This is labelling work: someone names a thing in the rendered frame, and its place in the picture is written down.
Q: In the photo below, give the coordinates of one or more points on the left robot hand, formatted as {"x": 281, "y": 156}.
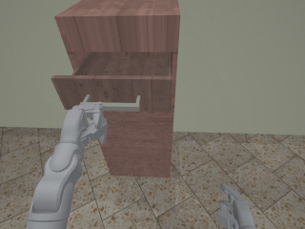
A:
{"x": 77, "y": 130}

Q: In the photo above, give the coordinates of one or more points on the left robot forearm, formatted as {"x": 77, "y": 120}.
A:
{"x": 52, "y": 198}

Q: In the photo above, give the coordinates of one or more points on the handle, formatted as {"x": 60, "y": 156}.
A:
{"x": 117, "y": 106}

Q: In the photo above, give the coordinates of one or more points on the right robot hand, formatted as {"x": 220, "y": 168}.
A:
{"x": 237, "y": 214}

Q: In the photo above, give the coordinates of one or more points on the drawer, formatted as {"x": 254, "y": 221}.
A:
{"x": 119, "y": 77}

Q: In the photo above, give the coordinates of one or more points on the cabinet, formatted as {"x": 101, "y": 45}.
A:
{"x": 138, "y": 144}

